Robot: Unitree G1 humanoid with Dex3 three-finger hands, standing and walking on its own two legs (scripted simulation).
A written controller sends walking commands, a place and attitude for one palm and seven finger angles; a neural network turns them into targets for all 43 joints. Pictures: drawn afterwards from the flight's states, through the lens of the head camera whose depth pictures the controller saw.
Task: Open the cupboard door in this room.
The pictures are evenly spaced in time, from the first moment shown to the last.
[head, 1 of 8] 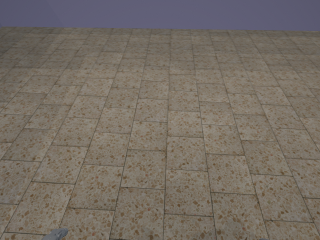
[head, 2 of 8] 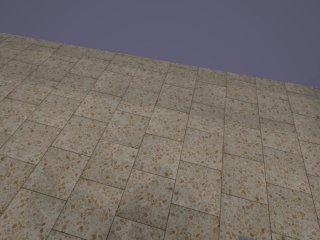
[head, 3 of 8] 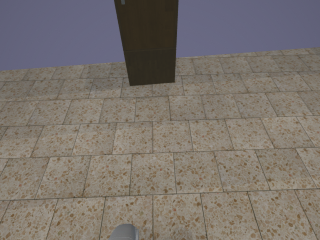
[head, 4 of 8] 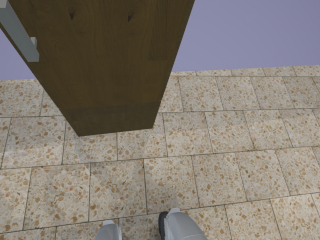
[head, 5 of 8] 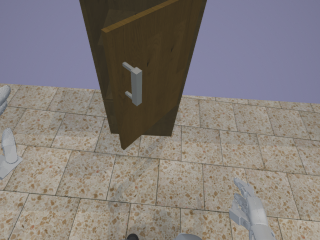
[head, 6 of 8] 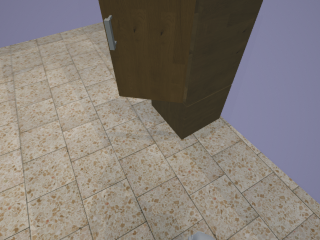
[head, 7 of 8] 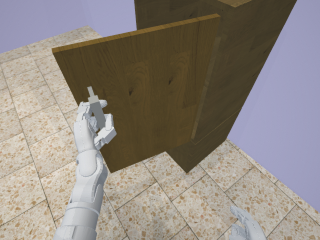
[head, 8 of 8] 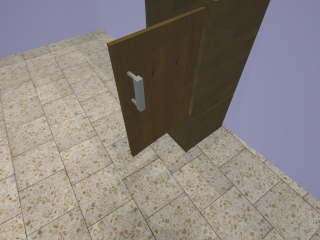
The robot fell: no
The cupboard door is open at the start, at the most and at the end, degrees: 0 95 94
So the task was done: yes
